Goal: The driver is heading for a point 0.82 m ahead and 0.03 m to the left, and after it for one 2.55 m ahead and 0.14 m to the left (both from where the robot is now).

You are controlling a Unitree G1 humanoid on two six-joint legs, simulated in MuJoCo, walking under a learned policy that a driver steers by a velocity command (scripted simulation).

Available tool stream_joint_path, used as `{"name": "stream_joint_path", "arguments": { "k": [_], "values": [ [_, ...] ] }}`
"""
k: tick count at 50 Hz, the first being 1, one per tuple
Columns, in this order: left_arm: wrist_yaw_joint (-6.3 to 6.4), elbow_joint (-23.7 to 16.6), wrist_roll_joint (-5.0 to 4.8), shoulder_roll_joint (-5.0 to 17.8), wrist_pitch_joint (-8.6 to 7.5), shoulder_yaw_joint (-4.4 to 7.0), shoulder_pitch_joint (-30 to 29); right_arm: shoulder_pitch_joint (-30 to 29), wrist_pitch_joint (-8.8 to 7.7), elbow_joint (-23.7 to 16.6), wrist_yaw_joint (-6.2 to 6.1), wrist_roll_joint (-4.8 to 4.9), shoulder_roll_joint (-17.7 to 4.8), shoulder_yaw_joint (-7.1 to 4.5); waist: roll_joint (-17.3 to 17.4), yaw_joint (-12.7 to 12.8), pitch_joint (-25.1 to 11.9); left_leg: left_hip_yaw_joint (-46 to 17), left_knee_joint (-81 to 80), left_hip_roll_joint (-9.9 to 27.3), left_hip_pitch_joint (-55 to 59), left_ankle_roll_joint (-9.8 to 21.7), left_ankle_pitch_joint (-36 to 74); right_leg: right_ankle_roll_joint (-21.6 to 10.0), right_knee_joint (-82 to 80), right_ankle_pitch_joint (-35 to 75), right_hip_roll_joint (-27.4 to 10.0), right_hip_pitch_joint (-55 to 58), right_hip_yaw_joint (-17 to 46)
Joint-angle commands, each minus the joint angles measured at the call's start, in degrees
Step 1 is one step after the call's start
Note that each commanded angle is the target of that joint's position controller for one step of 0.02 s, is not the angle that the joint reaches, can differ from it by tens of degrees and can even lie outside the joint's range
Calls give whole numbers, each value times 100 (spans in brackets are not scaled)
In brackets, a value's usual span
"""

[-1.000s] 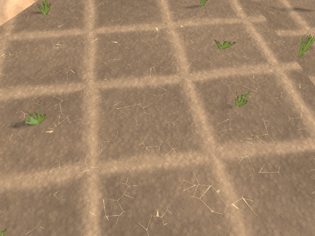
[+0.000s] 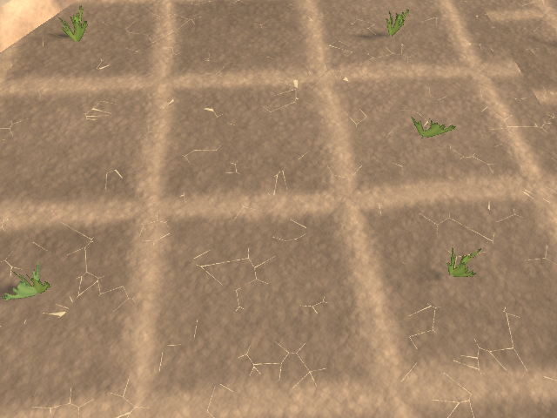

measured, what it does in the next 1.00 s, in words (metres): walks ahead: left foot, then right foot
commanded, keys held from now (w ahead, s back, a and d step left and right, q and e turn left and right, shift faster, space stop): q+shift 0.20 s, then e+shift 0.22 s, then w+e+shift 0.42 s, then w+q+shift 0.16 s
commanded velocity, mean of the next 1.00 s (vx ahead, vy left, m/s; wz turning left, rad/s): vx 0.37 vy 0.00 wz -0.14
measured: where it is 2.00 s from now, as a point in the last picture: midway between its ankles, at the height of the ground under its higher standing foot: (341, 224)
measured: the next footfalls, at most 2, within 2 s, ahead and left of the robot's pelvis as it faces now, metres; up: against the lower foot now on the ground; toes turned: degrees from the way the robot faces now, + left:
left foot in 0.12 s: +0.03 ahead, +0.14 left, +0.00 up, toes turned +9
right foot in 0.96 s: +0.34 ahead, -0.20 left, +0.00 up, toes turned -19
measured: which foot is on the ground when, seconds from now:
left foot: up 0.00-0.10, down 0.12-0.98, up 1.00-1.00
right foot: down 0.00-0.12, up 0.14-0.94, down 0.96-1.00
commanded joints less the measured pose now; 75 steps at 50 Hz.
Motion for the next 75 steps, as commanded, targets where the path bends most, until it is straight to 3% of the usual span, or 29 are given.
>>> {"name": "stream_joint_path", "arguments": {
  "k": [1,5,6,7,8,10,12,17,20,23,32,33,36,44,46,48,49,50,51,52,54,56,65,69,71,72,73,74,75],
  "values": [
    [26,-362,-1,1034,-9,242,-533,187,32,-429,49,-3,-234,-88,-779,-101,-750,85,-753,254,537,-12,505,-974,-1044,1488,-1393,249,612],
    [-56,-282,-150,877,111,221,-414,761,70,-428,210,-19,-487,-303,-392,-301,-889,370,-2571,-160,1622,465,1641,-408,142,121,-1240,86,29],
    [-125,-220,-84,623,184,178,-162,867,53,-512,158,-86,-874,-424,777,-251,-411,-893,-3501,421,1919,917,2542,88,1460,-1157,-663,-983,-465],
    [-128,-714,100,407,167,101,-684,915,-56,-805,123,-233,-1693,-525,2157,-160,-234,-3667,-4116,1843,2034,1966,3726,481,3088,-2860,358,-2610,-57],
    [-147,-935,107,482,93,127,-1273,995,-245,-819,164,-428,-1537,-483,1425,-340,-548,-3957,-4374,1935,1856,2260,2942,285,3941,-2788,407,-2741,1017],
    [-115,-779,-11,836,6,247,-893,143,-431,-1111,99,-164,-1407,-491,679,146,-439,-3019,-4238,1317,1820,1500,2134,39,3803,-1528,224,-2744,1331],
    [-88,-459,54,953,43,303,-414,-282,-363,-1276,-8,-72,-882,-301,609,266,-789,-2180,-3991,1148,1726,1150,2658,107,3887,-806,99,-2264,1143],
    [-199,-103,-41,395,93,140,-28,145,-461,-868,-58,-276,-40,80,503,185,-823,-1095,-4166,867,1803,1104,2834,268,2890,-38,-119,-1351,1096],
    [-296,-344,-105,680,85,140,-503,-6,-450,-830,-124,-331,-633,-47,708,-58,-357,-1150,-4422,1094,1808,1171,2257,352,2092,-216,-62,-1252,1088],
    [-365,-516,-218,976,71,218,-383,366,-424,-753,-148,-158,-1070,-238,702,-301,-316,-1903,-4943,1733,2686,1456,403,311,2372,-627,-97,-2196,1143],
    [-552,-583,-235,496,-191,291,72,420,-897,-742,-35,-158,-595,-250,471,-139,-145,-654,-5263,1671,3367,915,429,45,3441,318,-548,-3717,1162],
    [-811,-622,451,421,61,255,-92,832,-862,-590,65,-334,-609,-202,44,-202,-80,-250,-5320,1529,3044,871,364,124,3515,209,-281,-3437,647],
    [-1132,-932,263,402,249,231,-321,958,-919,-548,143,-366,-632,-210,575,-183,206,172,-5382,1608,2778,810,344,22,3318,656,-444,-3514,672],
    [-1207,-1458,262,356,143,45,-1033,1437,-927,-210,86,-419,-673,-183,449,-169,870,1322,-5613,1859,3222,739,1697,-790,1528,161,-330,-2667,129],
    [-1056,-1334,297,459,105,68,-472,1472,-857,-59,94,-359,-947,-184,542,155,567,1536,-4794,1875,3163,835,5199,-1053,1143,-519,308,-1256,-270],
    [-866,-633,318,890,-46,290,2006,1201,-747,-38,127,-258,-1239,-177,358,1423,-727,1674,-1641,1547,2053,855,6937,-1199,518,-399,879,1994,-239],
    [-760,-497,453,1578,-146,457,2517,1550,-740,-214,253,-178,-468,30,-981,1328,-1633,1301,712,874,-88,697,2699,-1261,112,-2594,-753,4098,1879],
    [-685,-614,346,2129,-207,527,2681,1463,-852,-536,320,21,-214,48,-1663,1188,-2593,-364,2489,-209,-1163,637,-251,-1232,-1382,-4476,-2074,4430,4938],
    [-640,-632,366,1846,-235,455,2147,358,-865,-769,276,51,-590,-44,-433,1256,-1597,-1027,2807,-85,-1742,727,656,-632,-1760,-3487,-1917,3508,4311],
    [-611,-500,373,1502,-294,355,1956,565,-883,-716,252,47,-452,-32,-157,845,-760,-840,2634,238,-1825,753,1307,-536,-1489,-2452,-1929,2666,3341],
    [-648,-539,234,820,-407,150,1139,1231,-736,-315,309,-190,-285,-34,-373,136,-254,-708,1938,722,-1086,654,2015,-123,-1594,-1270,-1300,1390,1882],
    [-648,-471,170,387,-498,19,1133,1483,-526,-153,427,-179,-134,-43,-610,-29,-136,-634,1901,807,-791,570,2290,168,-1768,-634,-1022,980,1067],
    [-482,-89,134,291,-626,-85,1953,-350,-396,-832,573,-132,17,93,-442,55,672,719,104,211,-1933,875,3360,385,-2152,4067,-590,2065,-1075],
    [-149,-289,176,952,-532,18,1388,381,-282,-801,543,-98,-393,53,-730,-745,-7,1339,-1082,-423,51,1212,3052,374,-973,8106,-912,2427,-1306],
    [-86,-540,224,1296,-389,158,744,2206,-146,-343,444,-119,-896,-175,-847,-1701,-722,1044,-1104,-583,1829,1498,2310,234,1160,8755,-1131,2096,-1061],
    [-150,-725,189,1396,-309,230,187,3358,-139,-18,362,-97,-1191,-361,-475,-2296,-943,443,-1713,-393,2924,1907,2038,88,3427,7453,-931,1315,-865],
    [-316,-842,74,886,-296,144,-439,3087,-144,99,315,139,-895,-397,949,-2304,-381,-129,-2999,-153,3413,2198,2568,-54,6226,1319,463,-97,-833],
    [-456,-1344,210,-63,-420,-171,-168,2118,-230,-11,339,0,-1047,-322,1535,-863,296,-1398,-2018,-169,3121,2340,4205,-63,7444,-1487,897,-2052,57],
    [-523,-1883,138,-246,-561,-299,381,1613,-281,-284,308,-177,-1198,-294,1421,-229,-809,-4005,-3085,750,3925,3271,2433,129,7590,-1650,863,-3104,1228]
  ]
}}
